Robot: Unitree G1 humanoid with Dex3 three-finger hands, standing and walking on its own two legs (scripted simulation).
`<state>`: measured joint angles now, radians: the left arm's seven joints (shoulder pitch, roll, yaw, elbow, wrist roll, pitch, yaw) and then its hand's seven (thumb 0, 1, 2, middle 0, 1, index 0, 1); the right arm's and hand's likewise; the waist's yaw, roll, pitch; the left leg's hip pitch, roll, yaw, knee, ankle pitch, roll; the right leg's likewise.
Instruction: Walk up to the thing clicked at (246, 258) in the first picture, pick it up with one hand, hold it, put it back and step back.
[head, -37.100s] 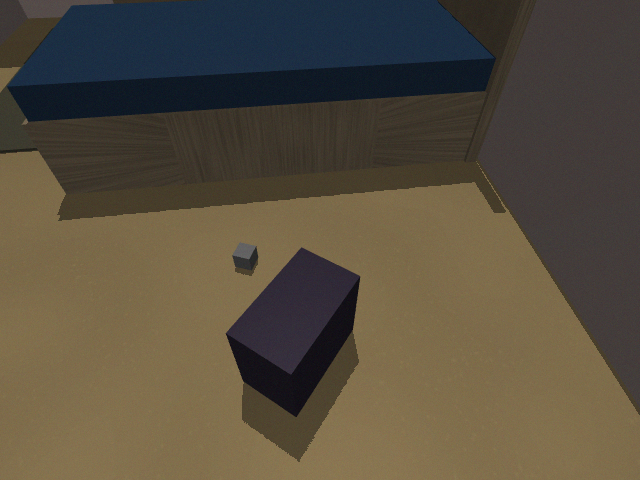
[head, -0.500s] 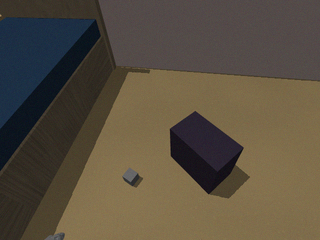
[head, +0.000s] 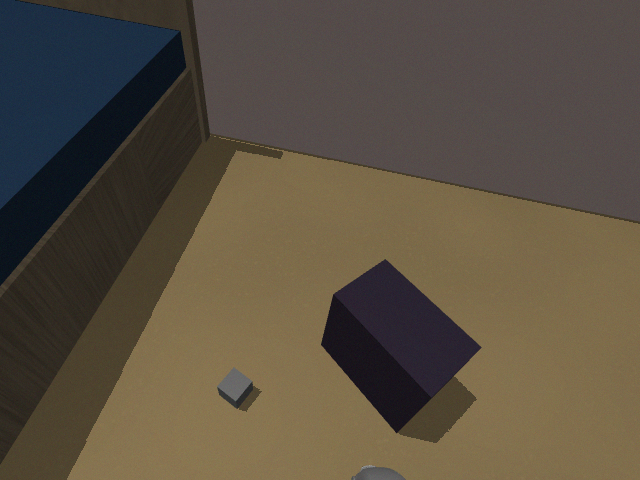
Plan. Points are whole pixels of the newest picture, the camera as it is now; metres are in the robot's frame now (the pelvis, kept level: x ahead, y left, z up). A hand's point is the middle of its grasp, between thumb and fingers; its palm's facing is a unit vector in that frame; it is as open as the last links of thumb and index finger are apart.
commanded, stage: walk up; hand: left
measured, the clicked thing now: (235, 388) +0.49 +0.19 -0.73
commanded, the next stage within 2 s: stand in 1.68 s
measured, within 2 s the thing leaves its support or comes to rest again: neither
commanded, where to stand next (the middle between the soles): +0.11 -0.04 m, yaw +1 degrees
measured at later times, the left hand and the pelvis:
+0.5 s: hand out of the picture +0.12 +0.22 -0.14, palm faces -0.06 -0.94 -0.34, open 7.4 cm; pelvis +0.02 -0.03 +0.00, yaw -2 degrees
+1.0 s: hand out of the picture +0.13 +0.22 -0.14, palm faces -0.02 -0.95 -0.31, open 7.4 cm; pelvis +0.04 -0.03 +0.02, yaw -1 degrees
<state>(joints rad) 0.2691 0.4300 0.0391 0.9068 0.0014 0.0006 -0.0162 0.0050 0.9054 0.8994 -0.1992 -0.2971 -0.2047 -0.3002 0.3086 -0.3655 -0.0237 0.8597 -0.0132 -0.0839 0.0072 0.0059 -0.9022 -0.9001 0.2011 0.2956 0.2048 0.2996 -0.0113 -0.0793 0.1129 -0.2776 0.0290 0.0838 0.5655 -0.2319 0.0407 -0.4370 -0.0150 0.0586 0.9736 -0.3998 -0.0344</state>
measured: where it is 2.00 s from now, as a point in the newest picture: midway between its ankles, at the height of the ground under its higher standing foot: outside the picture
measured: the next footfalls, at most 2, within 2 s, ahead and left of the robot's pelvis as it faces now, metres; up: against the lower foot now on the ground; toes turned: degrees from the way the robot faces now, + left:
right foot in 0.22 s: +0.08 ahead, -0.16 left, +0.00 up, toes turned -2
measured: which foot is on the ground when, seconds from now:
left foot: down 0.00-1.00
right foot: up 0.00-0.20, down 0.22-1.00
